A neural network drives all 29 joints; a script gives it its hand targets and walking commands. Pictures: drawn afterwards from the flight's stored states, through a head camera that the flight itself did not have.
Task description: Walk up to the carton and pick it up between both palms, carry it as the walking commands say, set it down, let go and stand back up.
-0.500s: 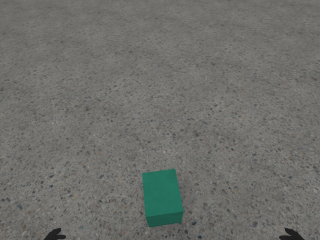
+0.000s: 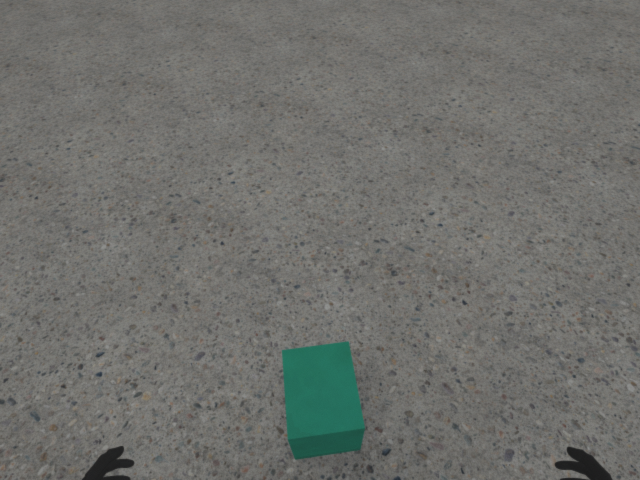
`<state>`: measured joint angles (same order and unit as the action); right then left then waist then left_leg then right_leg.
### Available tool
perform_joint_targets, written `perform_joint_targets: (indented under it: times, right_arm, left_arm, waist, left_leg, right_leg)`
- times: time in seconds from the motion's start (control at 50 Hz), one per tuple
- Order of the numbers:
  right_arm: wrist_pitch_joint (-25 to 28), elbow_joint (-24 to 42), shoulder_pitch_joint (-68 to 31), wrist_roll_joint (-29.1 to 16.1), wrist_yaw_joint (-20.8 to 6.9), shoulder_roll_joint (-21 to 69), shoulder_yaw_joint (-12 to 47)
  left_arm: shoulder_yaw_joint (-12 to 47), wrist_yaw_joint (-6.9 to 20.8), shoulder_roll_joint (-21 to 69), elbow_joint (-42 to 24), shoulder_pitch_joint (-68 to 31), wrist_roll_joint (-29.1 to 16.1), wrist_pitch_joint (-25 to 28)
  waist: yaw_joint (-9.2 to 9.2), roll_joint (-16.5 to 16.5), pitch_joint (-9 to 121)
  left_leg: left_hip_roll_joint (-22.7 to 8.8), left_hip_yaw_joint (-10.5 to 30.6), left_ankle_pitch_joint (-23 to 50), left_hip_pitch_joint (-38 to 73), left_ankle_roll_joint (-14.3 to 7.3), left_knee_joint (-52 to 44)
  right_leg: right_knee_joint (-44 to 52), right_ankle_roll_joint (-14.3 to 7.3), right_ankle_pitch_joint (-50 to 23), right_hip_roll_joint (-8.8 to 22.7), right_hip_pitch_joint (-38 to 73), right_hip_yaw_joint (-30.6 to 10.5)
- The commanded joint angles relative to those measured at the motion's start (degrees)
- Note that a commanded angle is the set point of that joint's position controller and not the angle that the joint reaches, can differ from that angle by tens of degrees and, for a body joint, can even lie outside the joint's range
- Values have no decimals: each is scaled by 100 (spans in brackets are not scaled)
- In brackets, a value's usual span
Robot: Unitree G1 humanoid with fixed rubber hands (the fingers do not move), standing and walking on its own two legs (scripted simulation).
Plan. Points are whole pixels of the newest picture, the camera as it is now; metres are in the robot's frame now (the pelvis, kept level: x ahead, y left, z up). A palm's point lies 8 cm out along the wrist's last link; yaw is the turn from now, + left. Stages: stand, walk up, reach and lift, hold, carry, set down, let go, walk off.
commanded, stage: walk up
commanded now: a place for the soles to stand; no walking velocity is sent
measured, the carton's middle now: (321, 400) +0.42 +0.03 -0.66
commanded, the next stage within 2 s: reach and lift in 0.08 s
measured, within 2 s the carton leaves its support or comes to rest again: neither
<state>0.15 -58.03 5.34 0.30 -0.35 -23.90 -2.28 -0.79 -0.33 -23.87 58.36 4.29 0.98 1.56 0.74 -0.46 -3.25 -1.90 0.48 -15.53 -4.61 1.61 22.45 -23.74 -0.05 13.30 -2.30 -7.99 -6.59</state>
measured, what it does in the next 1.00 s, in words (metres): lowers itself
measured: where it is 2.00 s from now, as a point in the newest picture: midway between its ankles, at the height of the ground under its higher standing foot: outside the picture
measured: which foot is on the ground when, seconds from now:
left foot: down 0.00-1.00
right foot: down 0.00-1.00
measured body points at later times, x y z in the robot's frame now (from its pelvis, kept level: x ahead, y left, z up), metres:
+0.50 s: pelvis -0.03 +0.00 -0.03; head +0.09 +0.01 +0.40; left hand +0.19 +0.30 -0.12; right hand +0.21 -0.27 -0.13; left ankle -0.03 +0.14 -0.74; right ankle +0.00 -0.12 -0.74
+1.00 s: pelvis -0.08 +0.01 -0.07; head +0.15 +0.02 +0.32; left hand +0.31 +0.27 -0.18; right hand +0.33 -0.21 -0.18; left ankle -0.04 +0.14 -0.74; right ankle +0.00 -0.12 -0.74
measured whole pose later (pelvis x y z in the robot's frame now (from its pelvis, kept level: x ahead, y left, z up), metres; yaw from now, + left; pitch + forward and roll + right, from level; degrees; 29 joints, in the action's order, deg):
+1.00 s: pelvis -0.08 +0.01 -0.07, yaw +4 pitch +26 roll +0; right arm -13.0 -42.4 -36.5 -1.8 0.7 -15.9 -11.3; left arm -11.3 0.4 -16.5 42.9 -37.9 0.7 -13.2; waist 1.2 -0.4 -3.0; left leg 1.7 4.6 -19.2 -61.5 1.9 54.3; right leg -52.9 2.0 17.3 -0.5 -62.0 -2.8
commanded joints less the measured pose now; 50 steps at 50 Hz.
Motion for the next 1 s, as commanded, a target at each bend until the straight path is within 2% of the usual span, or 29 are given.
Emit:
perform_joint_targets:
  times: [0.0,0.06,0.08,0.1,0.12,0.14,0.18,0.24,0.3,0.4,0.56,0.8,0.98]
  right_arm:
    - [51,252,-132,-1,23,-1020,-187]
    - [51,259,-130,-2,21,-1021,-186]
    - [-110,2270,-917,153,-181,-381,-374]
    - [-434,2797,-749,149,-232,-222,-416]
    - [-746,2929,-655,269,-266,-315,-656]
    - [-983,2985,-411,328,-272,-488,-844]
    - [-1239,2857,-110,377,-231,-487,-1050]
    - [-1309,2767,52,461,-206,-289,-1058]
    - [-1196,2954,-293,408,-183,-203,-1031]
    - [-1183,3064,-1145,247,-119,-223,-983]
    - [-1274,2772,-2072,77,-41,-27,-812]
    - [-1255,2467,-3921,-126,73,-29,-980]
    - [-1190,1980,-5365,-210,125,99,-1085]
  left_arm:
    - [-199,-24,-1064,-259,-169,0,52]
    - [-199,-21,-1065,-268,-159,2,51]
    - [-712,226,-260,-2279,-1027,494,-226]
    - [-767,346,-303,-2535,-576,579,-618]
    - [-916,395,-373,-2500,-339,601,-932]
    - [-1069,440,-539,-2529,-176,673,-1150]
    - [-1286,417,-646,-2709,-236,660,-1377]
    - [-1231,390,-415,-2959,-180,659,-1432]
    - [-1185,408,-301,-3096,-442,545,-1322]
    - [-941,416,-248,-3100,-1217,293,-1294]
    - [-1100,265,-256,-2657,-2014,262,-1401]
    - [-1042,142,-72,-2394,-4084,15,-1388]
    - [-1258,15,79,-1978,-5425,-39,-1360]
  waist:
    - [-5,45,424]
    - [-8,44,413]
    - [-330,-189,-273]
    - [-348,-143,-289]
    - [-285,-88,-235]
    - [-156,-74,-99]
    - [111,-23,165]
    - [211,150,528]
    - [187,184,1042]
    - [176,58,1500]
    - [-63,-56,2089]
    - [84,-14,3176]
    - [50,-124,4138]
  left_leg:
    - [-508,206,1168,67,-366,-247]
    - [-505,209,1131,68,-369,-259]
    - [366,147,436,-1339,81,220]
    - [405,-25,355,-951,4,268]
    - [372,-173,257,-945,-85,277]
    - [402,-301,247,-983,-16,206]
    - [437,-256,329,-980,100,334]
    - [446,-134,821,-943,40,449]
    - [451,-66,1221,-1193,-4,827]
    - [440,-51,1123,-1633,79,1378]
    - [481,-110,1211,-2404,180,1994]
    - [486,-89,646,-3404,186,2409]
    - [556,-129,574,-4090,165,2662]
  right_leg:
    - [227,-333,-1700,674,60,-295]
    - [235,-331,-1654,669,50,-294]
    - [-157,11,-403,255,-967,595]
    - [13,3,-209,225,-965,604]
    - [20,47,-146,117,-819,700]
    - [10,119,-195,61,-621,860]
    - [-217,237,-515,21,-455,911]
    - [-387,258,-1067,-54,-421,858]
    - [-796,286,-1517,-101,-535,742]
    - [-1306,318,-1368,-95,-1073,769]
    - [-1830,303,-1324,-36,-1888,745]
    - [-2276,303,-655,-27,-2875,856]
    - [-2569,298,-523,-51,-3473,924]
